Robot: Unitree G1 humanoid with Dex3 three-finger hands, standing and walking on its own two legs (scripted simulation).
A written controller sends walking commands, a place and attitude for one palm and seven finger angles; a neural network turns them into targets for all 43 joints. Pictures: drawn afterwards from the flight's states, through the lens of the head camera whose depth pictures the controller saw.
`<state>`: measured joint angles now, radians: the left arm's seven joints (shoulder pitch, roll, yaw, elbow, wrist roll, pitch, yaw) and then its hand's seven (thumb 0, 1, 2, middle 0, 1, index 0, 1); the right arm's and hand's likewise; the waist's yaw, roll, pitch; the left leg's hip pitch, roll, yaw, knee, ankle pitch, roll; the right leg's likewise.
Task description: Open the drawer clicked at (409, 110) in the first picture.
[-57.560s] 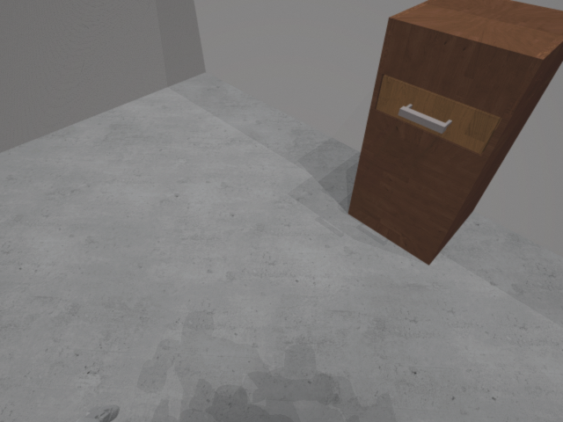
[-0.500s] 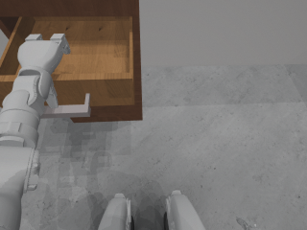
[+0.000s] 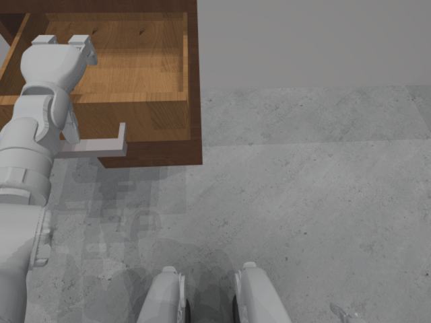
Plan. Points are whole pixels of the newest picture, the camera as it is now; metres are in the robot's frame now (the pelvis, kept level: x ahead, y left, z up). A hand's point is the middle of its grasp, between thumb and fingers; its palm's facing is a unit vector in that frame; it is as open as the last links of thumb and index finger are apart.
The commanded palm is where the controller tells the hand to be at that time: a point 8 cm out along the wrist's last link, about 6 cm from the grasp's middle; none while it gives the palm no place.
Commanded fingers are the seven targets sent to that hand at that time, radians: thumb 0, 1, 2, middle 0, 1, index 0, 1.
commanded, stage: lower the fingers behind the handle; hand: left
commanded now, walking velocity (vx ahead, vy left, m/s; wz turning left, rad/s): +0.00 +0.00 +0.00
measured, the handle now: (83, 138) +0.45 +0.23 +0.03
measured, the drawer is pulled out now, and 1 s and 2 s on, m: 0.24 0.24 0.24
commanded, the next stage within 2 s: lift the fingers back up to retry in 0.40 s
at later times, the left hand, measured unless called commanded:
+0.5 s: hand (70, 88) +0.53 +0.24 +0.09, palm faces +0.02 +0.03 -1.00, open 14.6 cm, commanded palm +0.49 +0.26 -0.01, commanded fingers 0.00 -0.50 0.30 -0.30 -1.20 -0.30 -1.20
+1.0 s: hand (70, 90) +0.52 +0.24 +0.08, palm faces -0.05 -0.02 -1.00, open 14.5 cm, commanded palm +0.49 +0.26 +0.06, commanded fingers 0.00 -0.50 0.30 -0.30 -1.20 -0.30 -1.20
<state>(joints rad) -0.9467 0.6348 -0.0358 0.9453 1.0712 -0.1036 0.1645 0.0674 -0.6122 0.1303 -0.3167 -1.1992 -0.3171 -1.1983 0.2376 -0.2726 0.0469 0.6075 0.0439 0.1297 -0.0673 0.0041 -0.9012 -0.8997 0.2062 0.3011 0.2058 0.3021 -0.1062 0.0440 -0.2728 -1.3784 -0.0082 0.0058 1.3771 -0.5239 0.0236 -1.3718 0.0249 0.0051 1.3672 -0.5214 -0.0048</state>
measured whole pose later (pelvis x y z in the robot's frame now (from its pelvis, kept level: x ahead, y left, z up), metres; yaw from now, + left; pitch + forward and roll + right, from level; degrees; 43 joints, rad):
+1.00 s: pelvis +0.02 +0.00 +0.03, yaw -1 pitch +29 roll -1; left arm -0.85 0.63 0.02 0.96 1.04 -0.16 0.18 0.07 -0.61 0.22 -0.32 -1.20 -0.32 -1.20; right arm 0.29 -0.28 0.02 0.58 0.04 0.16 -0.06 0.00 -0.90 -0.90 0.21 0.30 0.21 0.30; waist -0.09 0.06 -0.24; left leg -1.26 0.01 0.01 1.28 -0.52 0.02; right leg -1.26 0.04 0.02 1.26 -0.50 0.00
